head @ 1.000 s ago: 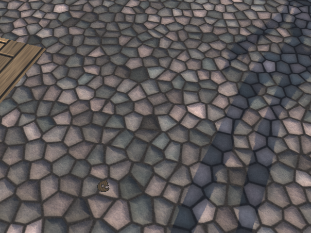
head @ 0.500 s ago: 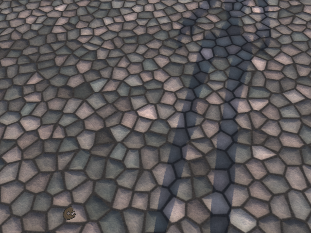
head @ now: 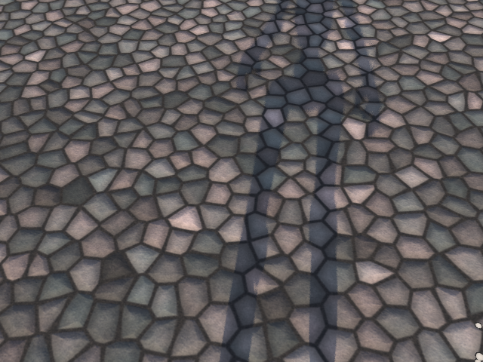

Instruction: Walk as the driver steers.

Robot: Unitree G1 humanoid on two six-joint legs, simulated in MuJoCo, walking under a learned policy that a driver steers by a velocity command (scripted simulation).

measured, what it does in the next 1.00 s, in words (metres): walks ahead: left foot, then right foot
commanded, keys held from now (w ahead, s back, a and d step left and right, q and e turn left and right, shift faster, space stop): w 0.74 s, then w+q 0.26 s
